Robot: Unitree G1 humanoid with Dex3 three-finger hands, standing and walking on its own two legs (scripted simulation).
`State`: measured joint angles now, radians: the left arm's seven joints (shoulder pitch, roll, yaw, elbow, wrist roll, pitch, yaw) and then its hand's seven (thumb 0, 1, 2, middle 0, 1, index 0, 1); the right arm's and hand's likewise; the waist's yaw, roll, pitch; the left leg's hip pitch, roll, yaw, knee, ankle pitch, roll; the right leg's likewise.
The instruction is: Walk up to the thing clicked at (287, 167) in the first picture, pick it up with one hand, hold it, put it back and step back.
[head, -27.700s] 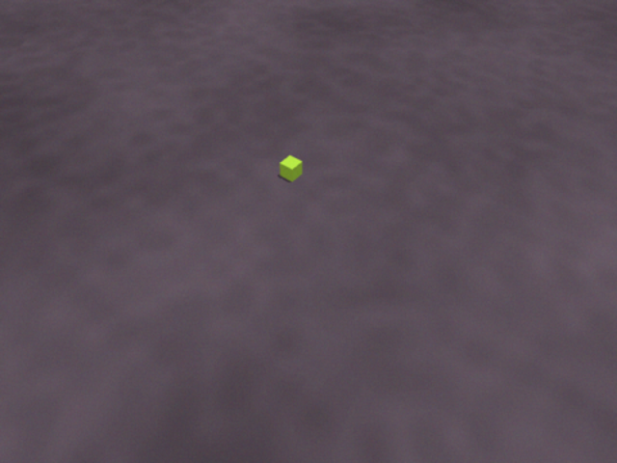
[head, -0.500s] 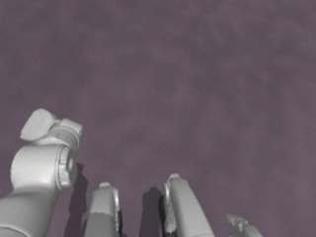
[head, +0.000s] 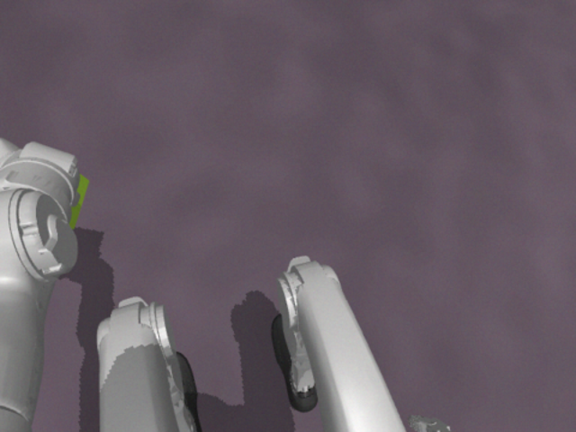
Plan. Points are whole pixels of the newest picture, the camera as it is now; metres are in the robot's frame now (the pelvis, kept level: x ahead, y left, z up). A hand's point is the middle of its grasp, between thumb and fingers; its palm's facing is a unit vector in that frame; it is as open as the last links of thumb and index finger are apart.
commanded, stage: crouch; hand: left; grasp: from above
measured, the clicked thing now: (40, 192) +0.49 +0.25 -0.15
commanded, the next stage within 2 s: lower in 0.72 s
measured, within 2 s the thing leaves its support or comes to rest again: neither
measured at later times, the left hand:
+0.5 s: hand (54, 195) +0.50 +0.26 -0.21, palm faces -0.13 -0.43 -0.89, open 10.8 cm
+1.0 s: hand (62, 204) +0.51 +0.26 -0.26, palm faces -0.15 -0.43 -0.89, open 10.8 cm
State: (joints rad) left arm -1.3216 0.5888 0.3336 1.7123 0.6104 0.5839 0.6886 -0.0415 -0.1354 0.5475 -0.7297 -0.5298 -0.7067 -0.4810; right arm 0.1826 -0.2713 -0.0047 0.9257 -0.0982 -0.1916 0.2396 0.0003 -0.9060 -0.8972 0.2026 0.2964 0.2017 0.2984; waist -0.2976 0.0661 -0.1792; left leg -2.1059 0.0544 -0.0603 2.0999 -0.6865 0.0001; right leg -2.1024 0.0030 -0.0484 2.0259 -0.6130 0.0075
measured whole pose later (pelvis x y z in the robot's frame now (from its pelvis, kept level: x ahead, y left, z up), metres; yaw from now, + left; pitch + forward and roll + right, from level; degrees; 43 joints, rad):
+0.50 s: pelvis +0.00 +0.00 -0.07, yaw -1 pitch +39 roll -5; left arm -1.38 0.69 0.36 1.71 0.67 0.55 0.66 -0.04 -0.13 0.54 -0.72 -0.56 -0.69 -0.53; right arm 0.17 -0.31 0.05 0.85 -0.13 -0.20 0.31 0.00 -0.92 -0.90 0.20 0.30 0.20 0.30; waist -0.32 0.05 -0.03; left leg -2.28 0.05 -0.10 2.32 -0.72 -0.01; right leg -2.27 0.00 -0.07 2.24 -0.64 0.00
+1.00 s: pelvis +0.00 +0.00 -0.09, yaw -3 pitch +37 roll -8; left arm -1.40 0.78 0.35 1.76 0.70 0.50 0.68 -0.04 -0.13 0.55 -0.73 -0.56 -0.69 -0.53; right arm 0.18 -0.33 0.11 0.83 -0.18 -0.20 0.36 0.00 -0.92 -0.90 0.20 0.30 0.20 0.30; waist -0.36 0.02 0.05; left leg -2.33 0.04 -0.14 2.41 -0.73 -0.01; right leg -2.30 0.00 -0.11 2.29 -0.63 0.01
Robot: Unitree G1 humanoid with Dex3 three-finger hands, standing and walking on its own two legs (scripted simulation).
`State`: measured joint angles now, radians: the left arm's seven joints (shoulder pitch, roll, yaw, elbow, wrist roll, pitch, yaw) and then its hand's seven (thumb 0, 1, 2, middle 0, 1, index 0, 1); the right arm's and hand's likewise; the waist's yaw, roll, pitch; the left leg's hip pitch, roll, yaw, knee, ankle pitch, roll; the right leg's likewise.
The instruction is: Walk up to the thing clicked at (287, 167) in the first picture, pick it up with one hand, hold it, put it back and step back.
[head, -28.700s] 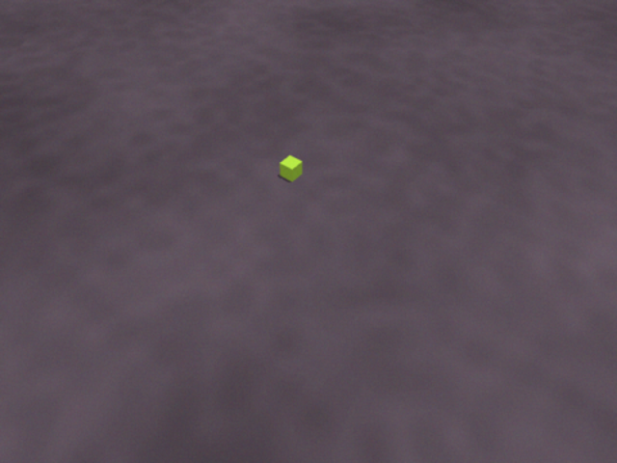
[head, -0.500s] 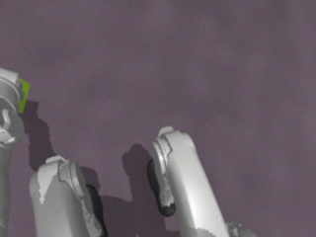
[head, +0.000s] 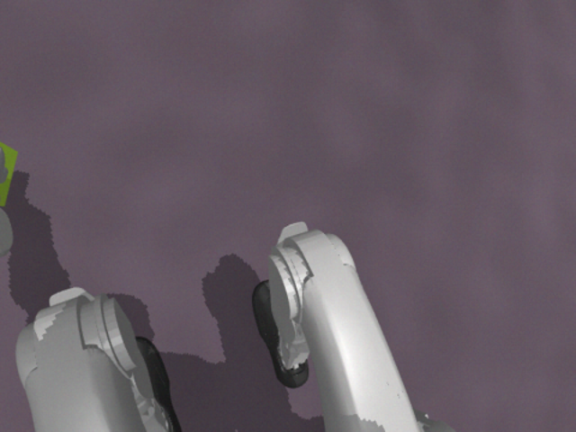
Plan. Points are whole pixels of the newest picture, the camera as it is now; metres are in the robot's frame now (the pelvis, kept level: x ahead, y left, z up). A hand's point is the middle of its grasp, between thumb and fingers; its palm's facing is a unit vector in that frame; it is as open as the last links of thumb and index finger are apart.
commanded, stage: lower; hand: left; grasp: from above
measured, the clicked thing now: out of the picture +0.49 +0.29 -0.21
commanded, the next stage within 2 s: rest in 0.18 s
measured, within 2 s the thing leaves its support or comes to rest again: neither
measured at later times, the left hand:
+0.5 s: hand out of the picture +0.49 +0.29 -0.22, palm faces -0.14 -0.43 -0.89, open 10.8 cm
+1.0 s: hand out of the picture +0.50 +0.28 -0.24, palm faces -0.12 -0.44 -0.89, open 10.8 cm
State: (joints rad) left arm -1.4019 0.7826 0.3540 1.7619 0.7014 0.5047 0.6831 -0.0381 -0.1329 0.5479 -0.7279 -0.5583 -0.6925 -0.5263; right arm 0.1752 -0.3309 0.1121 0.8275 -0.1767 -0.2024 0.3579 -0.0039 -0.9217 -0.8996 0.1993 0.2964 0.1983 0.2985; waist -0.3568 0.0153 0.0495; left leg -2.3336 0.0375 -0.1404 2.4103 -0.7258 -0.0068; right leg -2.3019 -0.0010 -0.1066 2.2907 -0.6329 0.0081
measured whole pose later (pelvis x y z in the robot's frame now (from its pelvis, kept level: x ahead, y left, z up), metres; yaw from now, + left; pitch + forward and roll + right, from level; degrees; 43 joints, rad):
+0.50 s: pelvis +0.00 +0.00 -0.01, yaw -3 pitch +34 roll -11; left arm -1.43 0.91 0.34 1.81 0.70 0.46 0.74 -0.04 -0.13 0.54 -0.73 -0.56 -0.69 -0.53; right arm 0.16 -0.35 0.22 0.77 -0.20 -0.22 0.41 0.00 -0.92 -0.90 0.20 0.30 0.20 0.30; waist -0.43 -0.04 0.15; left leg -2.34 0.04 -0.19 2.45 -0.73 -0.01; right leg -2.28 0.01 -0.15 2.29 -0.62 0.02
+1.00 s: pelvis +0.00 +0.01 -0.01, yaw -4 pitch +33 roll -13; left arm -1.42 0.99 0.31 1.80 0.66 0.43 0.76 -0.04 -0.12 0.54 -0.72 -0.56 -0.68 -0.53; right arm 0.14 -0.37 0.30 0.72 -0.20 -0.24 0.44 -0.01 -0.92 -0.90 0.20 0.30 0.20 0.30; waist -0.47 -0.09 0.20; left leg -2.34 0.03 -0.23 2.47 -0.73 0.00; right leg -2.27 0.01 -0.18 2.28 -0.62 0.02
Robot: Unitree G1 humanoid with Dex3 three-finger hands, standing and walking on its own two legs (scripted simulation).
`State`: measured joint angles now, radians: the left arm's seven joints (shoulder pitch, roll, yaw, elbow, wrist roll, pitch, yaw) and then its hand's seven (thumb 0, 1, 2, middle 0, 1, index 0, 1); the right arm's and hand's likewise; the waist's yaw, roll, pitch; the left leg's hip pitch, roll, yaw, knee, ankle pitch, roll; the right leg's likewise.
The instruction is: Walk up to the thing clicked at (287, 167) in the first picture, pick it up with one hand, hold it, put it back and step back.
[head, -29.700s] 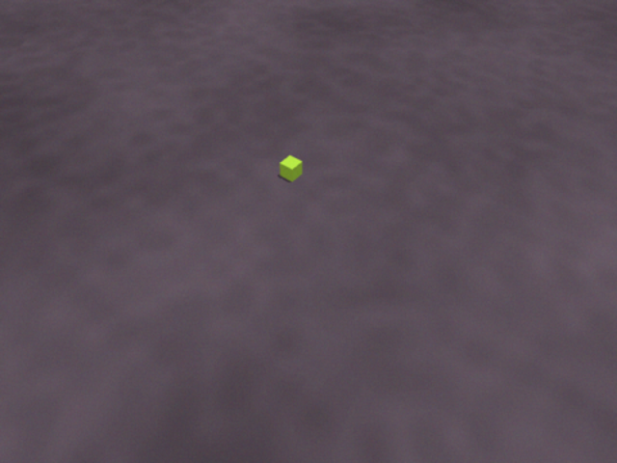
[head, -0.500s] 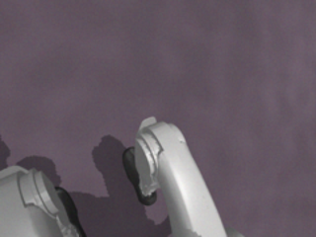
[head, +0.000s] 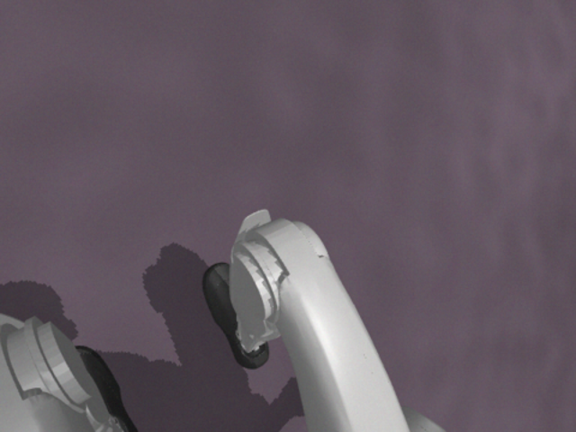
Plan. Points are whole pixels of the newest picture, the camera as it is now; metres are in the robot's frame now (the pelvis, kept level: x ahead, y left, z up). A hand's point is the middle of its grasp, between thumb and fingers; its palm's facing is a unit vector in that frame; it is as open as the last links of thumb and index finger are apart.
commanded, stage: rest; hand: left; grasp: from above
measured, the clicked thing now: out of the picture +0.48 +0.32 -0.28
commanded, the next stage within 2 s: open in 0.34 s
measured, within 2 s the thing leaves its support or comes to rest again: rests again in 1.62 s
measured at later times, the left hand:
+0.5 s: hand out of the picture +0.48 +0.31 -0.24, palm faces -0.09 -0.44 -0.89, open 10.8 cm
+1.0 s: hand out of the picture +0.48 +0.31 -0.26, palm faces -0.09 -0.46 -0.89, open 12.8 cm
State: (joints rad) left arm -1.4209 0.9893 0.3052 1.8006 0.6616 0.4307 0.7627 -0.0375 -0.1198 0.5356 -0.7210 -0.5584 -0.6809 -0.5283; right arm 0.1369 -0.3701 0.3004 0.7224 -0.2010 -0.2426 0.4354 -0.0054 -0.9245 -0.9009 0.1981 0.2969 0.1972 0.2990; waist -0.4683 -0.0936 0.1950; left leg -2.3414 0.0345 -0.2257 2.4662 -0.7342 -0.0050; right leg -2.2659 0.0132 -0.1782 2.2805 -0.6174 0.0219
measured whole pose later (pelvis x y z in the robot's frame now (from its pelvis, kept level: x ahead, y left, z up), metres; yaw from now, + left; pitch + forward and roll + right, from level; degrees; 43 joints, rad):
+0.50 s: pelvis +0.00 +0.00 +0.00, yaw -1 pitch +32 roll -15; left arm -1.42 1.03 0.27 1.82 0.63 0.42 0.78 -0.04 -0.08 0.51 -0.69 -0.57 -0.64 -0.53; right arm 0.14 -0.38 0.34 0.70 -0.21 -0.26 0.42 -0.01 -0.92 -0.90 0.20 0.30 0.20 0.30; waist -0.49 -0.11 0.22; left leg -2.34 0.03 -0.25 2.47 -0.73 0.00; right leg -2.25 0.02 -0.19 2.27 -0.61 0.03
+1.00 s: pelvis +0.00 +0.00 +0.01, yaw -2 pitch +33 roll -16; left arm -1.42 1.05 0.27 1.78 0.63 0.41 0.77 0.00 -0.28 0.79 -0.34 -0.73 -0.31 -0.77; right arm 0.15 -0.39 0.35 0.68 -0.20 -0.28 0.42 0.00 -0.90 -0.89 0.20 0.30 0.20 0.30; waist -0.49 -0.13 0.24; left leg -2.32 0.04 -0.26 2.46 -0.74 -0.01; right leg -2.23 0.02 -0.21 2.25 -0.62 0.03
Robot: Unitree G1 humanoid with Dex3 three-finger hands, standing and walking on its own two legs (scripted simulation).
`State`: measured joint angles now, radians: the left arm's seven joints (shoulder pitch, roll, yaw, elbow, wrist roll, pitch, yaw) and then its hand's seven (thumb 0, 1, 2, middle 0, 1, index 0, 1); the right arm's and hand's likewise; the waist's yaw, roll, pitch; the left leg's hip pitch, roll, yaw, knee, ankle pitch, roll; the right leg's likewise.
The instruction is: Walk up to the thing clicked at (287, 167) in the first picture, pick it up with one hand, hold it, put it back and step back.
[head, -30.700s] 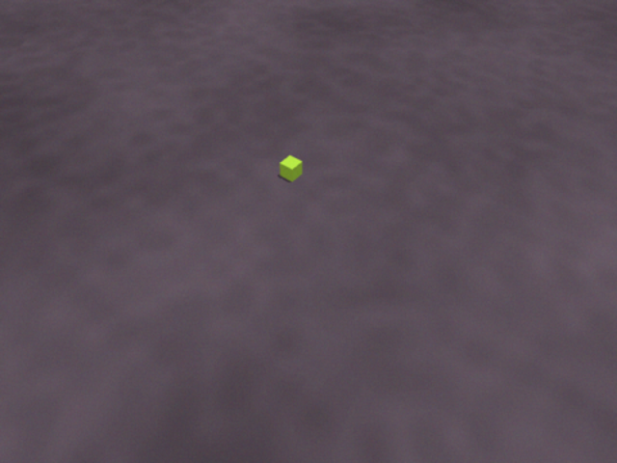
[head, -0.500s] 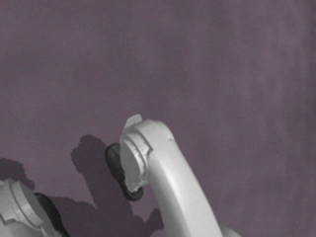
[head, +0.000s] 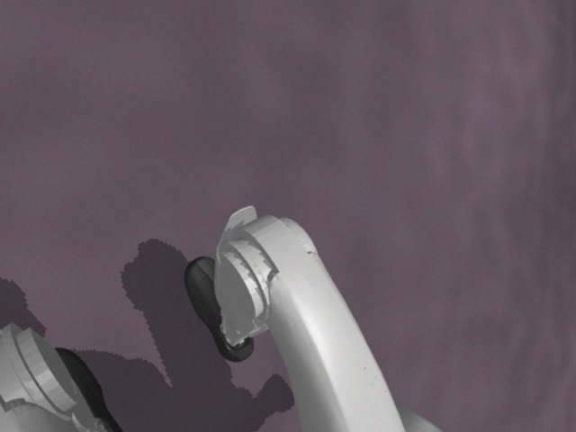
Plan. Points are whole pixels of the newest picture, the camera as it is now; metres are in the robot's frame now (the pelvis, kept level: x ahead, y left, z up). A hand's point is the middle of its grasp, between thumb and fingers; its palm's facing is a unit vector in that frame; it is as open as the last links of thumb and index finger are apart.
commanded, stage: open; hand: left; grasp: from above
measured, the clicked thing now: out of the picture +0.47 +0.33 -0.29
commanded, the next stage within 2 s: withdraw in 0.28 s
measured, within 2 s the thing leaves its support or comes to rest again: rests again in 0.62 s
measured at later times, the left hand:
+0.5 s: hand out of the picture +0.47 +0.33 -0.26, palm faces -0.07 -0.45 -0.89, open 13.5 cm
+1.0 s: hand out of the picture +0.47 +0.32 -0.12, palm faces -0.32 -0.35 -0.88, open 14.1 cm
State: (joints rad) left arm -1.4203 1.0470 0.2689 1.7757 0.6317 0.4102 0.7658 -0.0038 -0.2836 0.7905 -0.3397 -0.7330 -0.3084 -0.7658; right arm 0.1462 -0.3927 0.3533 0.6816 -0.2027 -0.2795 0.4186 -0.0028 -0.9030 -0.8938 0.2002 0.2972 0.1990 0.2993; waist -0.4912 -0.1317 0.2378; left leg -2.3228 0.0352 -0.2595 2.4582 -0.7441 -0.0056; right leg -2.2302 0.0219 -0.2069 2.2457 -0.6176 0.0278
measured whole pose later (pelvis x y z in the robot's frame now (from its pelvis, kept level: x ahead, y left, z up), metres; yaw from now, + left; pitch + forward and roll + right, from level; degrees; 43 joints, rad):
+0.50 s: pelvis +0.00 +0.00 +0.00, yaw +0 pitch +33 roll -15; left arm -1.41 1.04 0.26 1.76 0.63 0.41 0.76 0.00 -0.39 0.90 -0.18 -0.90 -0.17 -0.91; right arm 0.14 -0.39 0.35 0.68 -0.20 -0.28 0.42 0.00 -0.91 -0.89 0.20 0.30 0.20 0.30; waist -0.49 -0.12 0.24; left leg -2.32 0.03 -0.25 2.45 -0.74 -0.01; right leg -2.23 0.02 -0.20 2.24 -0.62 0.03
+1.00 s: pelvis -0.01 +0.00 +0.01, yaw +6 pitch +34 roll -9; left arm -1.18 0.67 0.04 1.46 0.87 0.37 0.27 0.00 -0.50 0.97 -0.09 -1.00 -0.09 -0.99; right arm 0.19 -0.31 0.16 0.75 -0.09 -0.18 0.32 0.00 -0.92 -0.90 0.20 0.30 0.20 0.30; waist -0.32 0.04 -0.02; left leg -2.27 0.03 -0.14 2.37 -0.71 0.01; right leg -2.22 0.00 -0.10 2.24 -0.62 0.02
